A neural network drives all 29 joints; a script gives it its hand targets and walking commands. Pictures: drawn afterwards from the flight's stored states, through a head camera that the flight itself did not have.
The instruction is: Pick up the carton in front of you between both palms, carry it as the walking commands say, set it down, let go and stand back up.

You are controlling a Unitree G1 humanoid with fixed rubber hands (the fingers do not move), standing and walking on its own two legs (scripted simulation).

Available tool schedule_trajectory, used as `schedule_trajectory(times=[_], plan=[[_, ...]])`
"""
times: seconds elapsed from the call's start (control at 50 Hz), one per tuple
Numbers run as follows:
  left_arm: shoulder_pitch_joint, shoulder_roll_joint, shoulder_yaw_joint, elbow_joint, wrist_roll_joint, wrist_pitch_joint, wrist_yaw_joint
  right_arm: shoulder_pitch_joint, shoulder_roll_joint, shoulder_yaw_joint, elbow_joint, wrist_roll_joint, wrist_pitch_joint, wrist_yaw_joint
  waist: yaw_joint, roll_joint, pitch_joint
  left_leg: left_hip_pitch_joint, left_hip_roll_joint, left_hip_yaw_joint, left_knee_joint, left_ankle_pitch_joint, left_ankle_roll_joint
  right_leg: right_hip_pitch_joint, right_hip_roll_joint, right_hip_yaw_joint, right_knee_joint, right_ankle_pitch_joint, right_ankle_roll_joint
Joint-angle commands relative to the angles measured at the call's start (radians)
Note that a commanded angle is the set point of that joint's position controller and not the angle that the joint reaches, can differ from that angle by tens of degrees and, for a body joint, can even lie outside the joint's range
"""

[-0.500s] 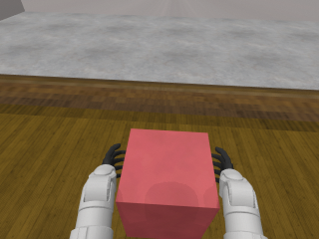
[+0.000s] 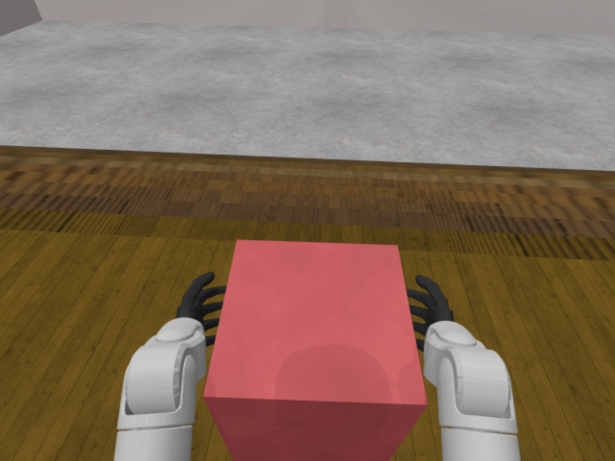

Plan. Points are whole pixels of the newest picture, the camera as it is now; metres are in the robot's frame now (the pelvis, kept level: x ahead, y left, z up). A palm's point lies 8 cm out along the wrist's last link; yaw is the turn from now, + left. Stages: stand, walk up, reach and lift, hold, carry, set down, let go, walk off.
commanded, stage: carry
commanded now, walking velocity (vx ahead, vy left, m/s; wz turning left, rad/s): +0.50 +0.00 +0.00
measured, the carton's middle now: (312, 358) +0.28 +0.01 +0.01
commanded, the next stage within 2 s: none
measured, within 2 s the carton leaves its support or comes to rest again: neither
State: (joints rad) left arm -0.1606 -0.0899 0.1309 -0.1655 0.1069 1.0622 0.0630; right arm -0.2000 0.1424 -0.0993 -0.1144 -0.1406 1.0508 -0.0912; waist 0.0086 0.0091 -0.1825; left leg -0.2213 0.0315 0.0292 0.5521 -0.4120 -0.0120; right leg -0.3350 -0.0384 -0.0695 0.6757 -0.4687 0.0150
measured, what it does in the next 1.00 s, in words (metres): walks ahead: left foot, then right foot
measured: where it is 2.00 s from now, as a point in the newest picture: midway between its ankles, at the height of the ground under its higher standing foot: (298, 259)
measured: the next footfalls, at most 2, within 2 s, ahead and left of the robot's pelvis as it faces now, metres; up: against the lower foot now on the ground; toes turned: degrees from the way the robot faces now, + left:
left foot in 0.30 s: +0.28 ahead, +0.12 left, +0.00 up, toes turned +12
right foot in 0.78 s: +0.64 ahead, -0.05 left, +0.00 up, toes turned -9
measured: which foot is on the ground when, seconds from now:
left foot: down 0.00-0.08, up 0.10-0.28, down 0.30-0.80, up 0.82-1.00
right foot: down 0.00-0.34, up 0.36-0.76, down 0.78-1.00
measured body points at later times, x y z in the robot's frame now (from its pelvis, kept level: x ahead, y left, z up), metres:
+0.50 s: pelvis +0.26 +0.05 +0.02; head +0.27 +0.05 +0.47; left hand +0.55 +0.20 +0.09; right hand +0.54 -0.11 +0.09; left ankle +0.24 +0.11 -0.73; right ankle +0.20 -0.08 -0.65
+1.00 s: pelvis +0.60 +0.00 +0.02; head +0.62 -0.01 +0.47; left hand +0.85 +0.19 +0.07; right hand +0.89 -0.12 +0.06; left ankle +0.57 +0.15 -0.65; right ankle +0.60 -0.05 -0.73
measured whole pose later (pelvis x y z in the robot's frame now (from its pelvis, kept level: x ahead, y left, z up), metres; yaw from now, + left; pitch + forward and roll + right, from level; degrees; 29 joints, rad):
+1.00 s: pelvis +0.60 +0.00 +0.02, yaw +5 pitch +4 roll +2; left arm -0.09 -0.13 0.09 -0.33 0.10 1.15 0.08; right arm -0.12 0.13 -0.08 -0.31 -0.12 1.16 -0.09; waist 0.03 0.00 -0.03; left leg -0.56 0.10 0.08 1.02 -0.25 0.01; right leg -0.23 -0.03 -0.25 0.34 -0.19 -0.09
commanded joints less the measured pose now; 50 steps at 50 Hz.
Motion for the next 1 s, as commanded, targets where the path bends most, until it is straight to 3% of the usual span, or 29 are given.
schedule_trajectory(times=[0.0, 0.02, 0.04, 0.06, 0.08, 0.1, 0.12, 0.14, 0.22, 0.26, 0.28, 0.3, 0.32, 0.34, 0.36, 0.4, 0.44, 0.48, 0.56, 0.66, 0.72, 0.74, 0.76, 0.78, 0.8, 0.82, 0.86, 0.9, 0.98], plan=[[-0.543, -0.927, -0.754, -0.12, -0.426, 0.05, -0.241, -0.469, 0.857, 0.692, -0.195, 0.387, 0.057, 0.225, -0.023, 0.13, -0.105, 0.267, 0.226, -0.23, -0.102, 0.497, 0.14, -0.129, 0.038, -0.104, -0.206, 0.088, -0.015], [-0.508, -0.93, -0.747, -0.133, -0.427, 0.063, -0.239, -0.452, 0.865, 0.7, -0.229, 0.395, 0.072, 0.225, -0.01, 0.093, -0.167, 0.087, 0.166, -0.095, -0.016, 0.442, 0.085, 0.176, 0.038, -0.099, -0.295, 0.186, -0.031], [-0.45, -0.931, -0.736, -0.136, -0.41, 0.071, -0.233, -0.457, 0.86, 0.706, -0.268, 0.409, 0.09, 0.231, 0.019, -0.068, -0.2, -0.123, 0.074, 0.053, 0.204, 0.387, 0.03, 0.401, -0.096, 0.133, -0.412, 0.126, -0.082], [-0.414, -0.913, -0.722, -0.144, -0.373, 0.074, -0.223, -0.501, 0.87, 0.729, -0.311, 0.437, 0.11, 0.244, 0.029, -0.324, -0.174, -0.45, -0.001, 0.127, 0.386, 0.161, -0.011, 0.608, -0.294, 0.431, -0.373, 0.441, -0.188], [-0.4, -0.908, -0.715, -0.18, -0.355, 0.086, -0.214, -0.48, 0.875, 0.74, -0.299, 0.453, 0.12, 0.256, 0.029, -0.303, -0.126, -0.632, -0.015, 0.083, 0.428, -0.136, 0.007, 0.691, -0.365, 0.503, -0.367, 0.721, -0.263], [-0.414, -0.947, -0.723, -0.209, -0.365, 0.102, -0.21, -0.472, 0.879, 0.733, -0.295, 0.46, 0.126, 0.263, 0.033, -0.183, -0.11, -0.679, 0.018, 0.053, 0.445, -0.188, 0.02, 0.715, -0.371, 0.444, -0.344, 0.793, -0.268], [-0.431, -0.945, -0.728, -0.247, -0.373, 0.11, -0.207, -0.46, 0.883, 0.729, -0.294, 0.47, 0.132, 0.266, 0.035, -0.107, -0.119, -0.683, 0.037, 0.042, 0.409, -0.183, 0.028, 0.721, -0.359, 0.39, -0.344, 0.746, -0.24], [-0.458, -0.935, -0.735, -0.28, -0.386, 0.118, -0.205, -0.447, 0.881, 0.725, -0.296, 0.476, 0.136, 0.265, 0.034, -0.083, -0.108, -0.666, 0.044, 0.05, 0.321, -0.15, 0.03, 0.699, -0.339, 0.328, -0.364, 0.688, -0.203], [-0.451, -0.89, -0.746, -0.31, -0.418, 0.149, -0.218, -0.387, 0.86, 0.699, -0.305, 0.444, 0.153, 0.237, 0.016, -0.179, -0.1, -0.313, -0.026, 0.164, 0.024, 0.145, 0.021, 0.459, -0.223, 0.048, -0.388, 0.632, -0.112], [-0.448, -0.865, -0.746, -0.307, -0.431, 0.163, -0.228, -0.363, 0.844, 0.684, -0.297, 0.423, 0.162, 0.226, -0.009, -0.152, -0.137, 0.027, -0.086, 0.257, -0.082, 0.293, 0.031, 0.269, -0.177, -0.078, -0.25, 0.692, -0.07], [-0.453, -0.85, -0.745, -0.312, -0.436, 0.17, -0.231, -0.358, 0.834, 0.674, -0.29, 0.412, 0.166, 0.224, -0.017, -0.112, -0.18, 0.219, -0.091, 0.273, -0.078, 0.257, 0.042, 0.163, -0.152, -0.129, -0.132, 0.681, -0.05], [-0.466, -0.827, -0.737, -0.312, -0.434, 0.177, -0.235, -0.353, 0.819, 0.662, -0.282, 0.403, 0.172, 0.222, -0.036, -0.035, -0.219, 0.398, 0.015, 0.126, -0.093, 0.149, 0.051, 0.017, -0.117, -0.145, 0.047, 0.499, -0.018], [-0.51, -0.81, -0.736, -0.328, -0.439, 0.19, -0.241, -0.358, 0.808, 0.648, -0.262, 0.382, 0.174, 0.219, -0.048, 0.216, -0.209, 0.406, 0.3, -0.403, -0.304, -0.029, 0.15, -0.158, 0.001, -0.162, 0.345, 0.233, 0.026], [-0.537, -0.825, -0.745, -0.303, -0.446, 0.199, -0.245, -0.392, 0.815, 0.643, -0.259, 0.381, 0.18, 0.22, -0.04, 0.24, -0.172, 0.443, 0.4, -0.601, -0.365, 0.071, 0.255, -0.335, 0.028, -0.027, 0.515, -0.024, 0.005], [-0.532, -0.843, -0.738, -0.276, -0.443, 0.2, -0.248, -0.411, 0.84, 0.654, -0.27, 0.397, 0.186, 0.222, -0.033, 0.154, -0.153, 0.416, 0.398, -0.53, -0.337, 0.175, 0.253, -0.38, -0.044, 0.047, 0.587, -0.022, -0.029], [-0.52, -0.893, -0.732, -0.248, -0.435, 0.19, -0.252, -0.449, 0.892, 0.681, -0.284, 0.416, 0.181, 0.23, -0.03, 0.001, -0.145, 0.338, 0.348, -0.355, -0.324, 0.298, 0.21, -0.388, -0.106, 0.063, 0.552, 0.083, -0.048], [-0.503, -0.943, -0.733, -0.232, -0.413, 0.173, -0.245, -0.481, 0.93, 0.704, -0.301, 0.443, 0.171, 0.241, -0.024, 0.036, -0.149, 0.296, 0.297, -0.207, -0.343, 0.371, 0.153, -0.328, -0.102, 0.038, 0.412, 0.163, -0.041], [-0.457, -0.964, -0.73, -0.226, -0.387, 0.154, -0.232, -0.471, 0.939, 0.72, -0.315, 0.466, 0.166, 0.255, -0.026, 0.073, -0.143, 0.307, 0.264, -0.122, -0.356, 0.438, 0.145, -0.32, -0.077, -0.004, 0.31, 0.201, -0.027], [-0.395, -0.96, -0.719, -0.218, -0.34, 0.142, -0.205, -0.422, 0.904, 0.719, -0.304, 0.479, 0.167, 0.277, -0.029, 0.117, -0.091, 0.348, 0.215, -0.005, -0.355, 0.586, 0.142, -0.351, -0.041, -0.075, 0.076, 0.305, -0.011], [-0.392, -0.947, -0.736, -0.228, -0.349, 0.146, -0.208, -0.371, 0.878, 0.704, -0.272, 0.453, 0.164, 0.283, -0.035, 0.156, -0.002, 0.307, 0.189, 0.09, -0.344, 0.711, 0.12, -0.224, 0.011, -0.173, -0.141, 0.433, -0.037], [-0.394, -0.95, -0.745, -0.231, -0.372, 0.144, -0.22, -0.378, 0.877, 0.706, -0.284, 0.446, 0.161, 0.281, -0.01, 0.169, -0.074, 0.288, 0.171, 0.183, -0.134, 0.942, 0.074, 0.051, 0.067, -0.233, -0.206, 0.446, -0.054], [-0.388, -0.947, -0.741, -0.224, -0.374, 0.142, -0.224, -0.373, 0.872, 0.708, -0.284, 0.444, 0.16, 0.28, 0.005, 0.133, -0.134, 0.213, 0.138, 0.218, 0.036, 0.899, 0.049, 0.241, 0.09, -0.256, -0.227, 0.374, -0.055], [-0.378, -0.948, -0.738, -0.219, -0.373, 0.141, -0.229, -0.386, 0.859, 0.708, -0.284, 0.44, 0.158, 0.28, 0.031, 0.057, -0.196, 0.051, 0.124, 0.198, 0.248, 0.648, 0.029, 0.435, -0.034, -0.102, -0.231, 0.266, -0.059], [-0.384, -0.927, -0.723, -0.191, -0.362, 0.132, -0.235, -0.402, 0.873, 0.724, -0.305, 0.444, 0.163, 0.278, 0.023, -0.204, -0.28, -0.246, 0.003, 0.159, 0.572, 0.325, -0.015, 0.637, -0.348, 0.444, -0.346, 0.068, -0.226], [-0.371, -0.957, -0.735, -0.185, -0.379, 0.125, -0.24, -0.41, 0.869, 0.726, -0.302, 0.44, 0.157, 0.279, 0.016, -0.262, -0.237, -0.412, -0.05, 0.043, 0.733, -0.036, 0.001, 0.625, -0.405, 0.613, -0.473, 0.176, -0.28], [-0.393, -0.982, -0.743, -0.206, -0.398, 0.118, -0.244, -0.409, 0.901, 0.732, -0.289, 0.439, 0.146, 0.278, 0.011, -0.212, -0.222, -0.438, 0.017, -0.02, 0.794, -0.021, 0.031, 0.582, -0.385, 0.497, -0.456, 0.294, -0.258], [-0.43, -1.03, -0.763, -0.235, -0.417, 0.102, -0.249, -0.401, 0.958, 0.732, -0.283, 0.44, 0.122, 0.276, 0.004, -0.037, -0.192, -0.418, 0.092, -0.038, 0.696, 0.086, 0.049, 0.452, -0.327, 0.311, -0.434, 0.437, -0.185], [-0.433, -1.043, -0.776, -0.253, -0.432, 0.092, -0.254, -0.368, 0.985, 0.734, -0.274, 0.429, 0.102, 0.267, 0.0, -0.066, -0.201, -0.362, 0.094, -0.006, 0.585, 0.149, 0.041, 0.394, -0.286, 0.178, -0.455, 0.45, -0.138], [-0.374, -1.006, -0.781, -0.267, -0.436, 0.085, -0.27, -0.297, 0.987, 0.747, -0.27, 0.395, 0.077, 0.243, 0.002, -0.127, -0.153, -0.405, 0.073, 0.071, 0.391, 0.206, 0.015, 0.401, -0.245, 0.051, -0.484, 0.502, -0.139]])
